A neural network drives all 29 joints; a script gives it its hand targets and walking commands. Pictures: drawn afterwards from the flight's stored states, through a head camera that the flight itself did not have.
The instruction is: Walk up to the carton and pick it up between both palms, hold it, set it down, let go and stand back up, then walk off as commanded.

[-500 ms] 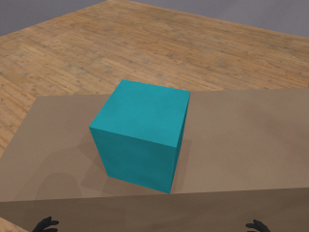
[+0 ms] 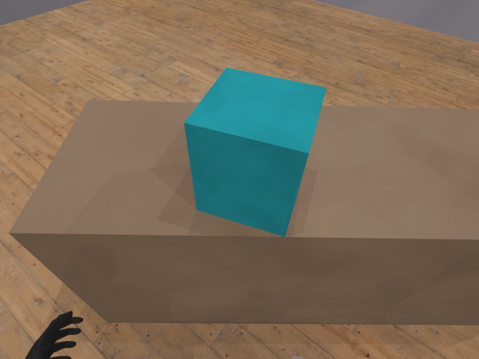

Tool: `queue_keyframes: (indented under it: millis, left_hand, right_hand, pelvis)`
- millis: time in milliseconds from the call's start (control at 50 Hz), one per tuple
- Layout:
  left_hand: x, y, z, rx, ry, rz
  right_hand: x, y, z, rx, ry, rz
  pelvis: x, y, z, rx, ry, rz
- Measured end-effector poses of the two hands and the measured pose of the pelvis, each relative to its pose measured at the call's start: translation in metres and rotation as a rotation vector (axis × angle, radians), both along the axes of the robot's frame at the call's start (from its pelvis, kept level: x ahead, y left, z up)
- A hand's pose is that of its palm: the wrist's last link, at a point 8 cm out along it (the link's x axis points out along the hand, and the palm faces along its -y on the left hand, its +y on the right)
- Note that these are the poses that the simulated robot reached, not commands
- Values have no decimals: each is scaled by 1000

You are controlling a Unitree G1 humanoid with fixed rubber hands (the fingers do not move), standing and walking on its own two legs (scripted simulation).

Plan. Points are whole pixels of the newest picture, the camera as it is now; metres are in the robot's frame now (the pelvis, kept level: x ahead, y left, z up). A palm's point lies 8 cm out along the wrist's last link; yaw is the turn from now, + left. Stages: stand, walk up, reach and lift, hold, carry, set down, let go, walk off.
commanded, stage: walk off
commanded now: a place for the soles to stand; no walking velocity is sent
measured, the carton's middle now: (256, 153) +0.53 -0.02 +0.04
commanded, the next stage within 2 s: none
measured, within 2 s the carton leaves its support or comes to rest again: neither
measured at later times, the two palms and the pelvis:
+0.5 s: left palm out of the picture -0.05 +0.36 -0.08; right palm out of the picture +0.03 -0.27 -0.01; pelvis -0.13 +0.03 +0.03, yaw +3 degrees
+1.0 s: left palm out of the picture -0.17 +0.28 -0.01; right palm out of the picture -0.22 -0.36 -0.11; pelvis -0.30 -0.05 +0.01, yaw +2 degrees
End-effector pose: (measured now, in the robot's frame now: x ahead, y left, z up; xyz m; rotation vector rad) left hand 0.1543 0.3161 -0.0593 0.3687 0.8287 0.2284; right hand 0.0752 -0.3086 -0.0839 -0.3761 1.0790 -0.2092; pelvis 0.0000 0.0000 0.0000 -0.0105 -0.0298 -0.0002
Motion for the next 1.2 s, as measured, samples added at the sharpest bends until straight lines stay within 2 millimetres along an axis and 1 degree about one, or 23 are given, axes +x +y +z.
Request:
queue_keyframes:
  millis: [40, 60, 100, 140, 180, 220, 280, 340, 400, 460, 540, 620, 660, 720, 740, 780, 800, 840, 940, 980, 1040, 1100, 1200]
  left_hand:
    - [-17, 17, -14, -10, 18, 8]
    - [-27, 23, -19, -20, 37, 17]
    - [-45, 31, -20, -37, 69, 37]
    - [-61, 40, -15, -54, 69, 74]
    - [-81, 47, -14, -67, 90, 102]
    - [-104, 52, -16, -72, 134, 117]
    - [-138, 57, -22, -76, 198, 133]
    - [-162, 60, -25, -80, 224, 144]
    - [-178, 57, -25, -83, 216, 145]
    - [-194, 52, -25, -82, 205, 142]
    - [-218, 41, -24, -74, 191, 139]
    - [-246, 27, -18, -50, 183, 137]
    - [-264, 20, -12, -26, 189, 139]
    - [-302, 8, -8, 24, 220, 149]
    - [-314, 2, -7, 33, 229, 151]
    - [-329, -9, 3, 42, 228, 151]
    - [-333, -13, 9, 49, 217, 153]
    - [-334, -18, 20, 70, 184, 151]
    - [-318, -30, 41, 108, 74, 109]
    - [-318, -33, 44, 117, 45, 96]
    - [-331, -32, 43, 119, 39, 94]
    - [-349, -27, 37, 109, 41, 97]
    - [-386, -16, 15, 64, 35, 106]
  right_hand:
    - [-16, 15, -2, -14, 12, 5]
    - [-22, 21, 2, -18, 10, 3]
    - [-33, 27, 19, -42, 1, 1]
    - [-40, 30, 38, -75, 15, 17]
    - [-40, 33, 54, -108, 20, 36]
    - [-33, 36, 63, -130, -8, 50]
    - [-19, 43, 71, -145, -75, 67]
    - [-13, 46, 77, -153, -135, 76]
    - [-18, 45, 79, -154, -174, 81]
    - [-33, 40, 77, -145, -190, 82]
    - [-59, 28, 68, -122, -196, 80]
    - [-87, 12, 53, -84, -202, 72]
    - [-99, 4, 41, -54, -209, 64]
    - [-117, -10, 17, -3, -223, 55]
    - [-125, -13, 10, 14, -222, 51]
    - [-146, -16, 2, 42, -205, 47]
    - [-158, -18, -2, 55, -190, 44]
    - [-185, -23, -8, 71, -149, 41]
    - [-256, -44, -22, 65, -10, 33]
    - [-281, -49, -26, 59, 36, 30]
    - [-308, -52, -29, 52, 73, 28]
    - [-327, -49, -29, 46, 82, 31]
    - [-358, -40, -22, 10, 77, 42]
  pelvis:
    - [-14, 14, -7, -4, 3, 6]
    - [-19, 19, -5, 1, -10, 3]
    - [-27, 27, 4, -22, -20, 3]
    - [-35, 31, 16, -51, -14, 26]
    - [-45, 34, 25, -64, 2, 47]
    - [-54, 37, 31, -69, 14, 50]
    - [-69, 42, 32, -75, 15, 49]
    - [-83, 43, 32, -77, 3, 48]
    - [-99, 40, 30, -74, -11, 47]
    - [-117, 34, 28, -68, -22, 46]
    - [-142, 21, 23, -53, -37, 44]
    - [-169, 4, 16, -31, -51, 41]
    - [-184, -6, 12, -17, -56, 39]
    - [-209, -24, 1, 7, -60, 30]
    - [-218, -28, -1, 10, -69, 25]
    - [-231, -34, 2, 22, -86, 25]
    - [-237, -37, 5, 29, -89, 28]
    - [-249, -43, 9, 39, -86, 32]
    - [-280, -52, 10, 55, -43, 38]
    - [-291, -53, 9, 59, -30, 42]
    - [-308, -52, 6, 58, -19, 45]
    - [-325, -48, 4, 52, -17, 49]
    - [-359, -34, -3, 38, -24, 60]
